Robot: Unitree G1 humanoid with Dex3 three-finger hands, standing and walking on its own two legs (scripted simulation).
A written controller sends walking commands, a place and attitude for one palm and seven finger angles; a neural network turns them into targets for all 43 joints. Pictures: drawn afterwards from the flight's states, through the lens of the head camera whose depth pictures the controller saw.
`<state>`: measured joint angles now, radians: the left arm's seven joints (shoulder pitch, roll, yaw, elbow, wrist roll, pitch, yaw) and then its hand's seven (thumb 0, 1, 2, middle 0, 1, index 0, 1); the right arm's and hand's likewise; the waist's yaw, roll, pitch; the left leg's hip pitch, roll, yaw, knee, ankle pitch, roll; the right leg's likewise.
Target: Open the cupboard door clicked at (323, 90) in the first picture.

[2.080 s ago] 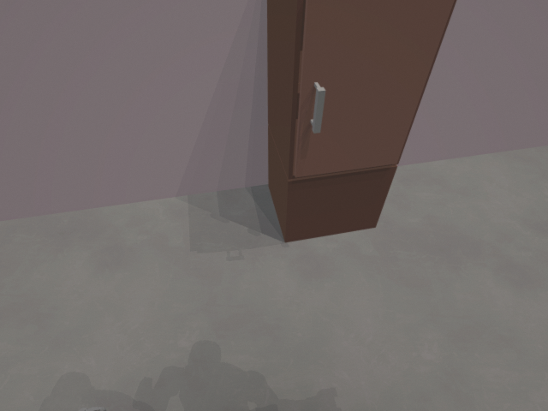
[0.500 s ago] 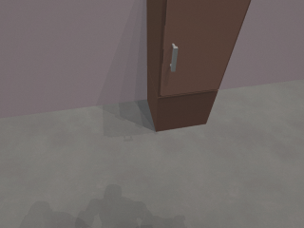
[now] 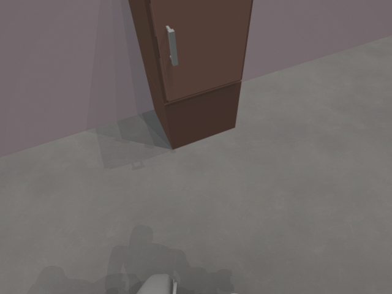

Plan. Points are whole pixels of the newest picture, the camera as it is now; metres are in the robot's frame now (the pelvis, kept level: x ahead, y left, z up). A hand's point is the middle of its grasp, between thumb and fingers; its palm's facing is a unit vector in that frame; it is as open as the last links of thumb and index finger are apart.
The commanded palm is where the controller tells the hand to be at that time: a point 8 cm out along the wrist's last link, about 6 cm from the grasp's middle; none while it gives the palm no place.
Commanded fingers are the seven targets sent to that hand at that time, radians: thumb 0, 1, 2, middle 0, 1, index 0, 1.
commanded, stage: walk to a spot facing it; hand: left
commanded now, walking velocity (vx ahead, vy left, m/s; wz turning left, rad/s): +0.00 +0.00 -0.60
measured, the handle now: (171, 46) +0.97 +0.19 -0.04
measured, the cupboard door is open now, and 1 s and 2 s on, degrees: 0 0 0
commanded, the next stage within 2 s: none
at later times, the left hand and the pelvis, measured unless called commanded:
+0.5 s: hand out of the picture +0.11 +0.26 -0.15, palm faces -0.21 -0.95 -0.24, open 7.4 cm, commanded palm none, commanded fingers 0.00 0.90 0.90 -0.20 -0.30 -0.20 -0.30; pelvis -0.03 +0.06 +0.01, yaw -18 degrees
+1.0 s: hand (144, 289) +0.15 +0.14 -0.15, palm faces -0.56 -0.81 -0.20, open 7.3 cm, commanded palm none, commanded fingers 0.00 0.90 0.90 -0.20 -0.30 -0.20 -0.30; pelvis +0.01 +0.00 +0.01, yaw -36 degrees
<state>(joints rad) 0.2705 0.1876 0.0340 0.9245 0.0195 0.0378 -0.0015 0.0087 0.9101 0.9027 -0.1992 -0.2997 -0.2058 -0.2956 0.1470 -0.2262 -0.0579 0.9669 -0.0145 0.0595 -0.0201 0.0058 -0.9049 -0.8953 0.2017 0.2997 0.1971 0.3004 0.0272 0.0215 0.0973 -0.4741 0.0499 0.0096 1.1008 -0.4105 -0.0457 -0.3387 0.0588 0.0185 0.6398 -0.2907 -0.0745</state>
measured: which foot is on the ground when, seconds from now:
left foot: up 0.00-0.32, down 0.34-0.74, up 0.76-1.00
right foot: down 0.00-0.34, up 0.36-0.72, down 0.74-1.00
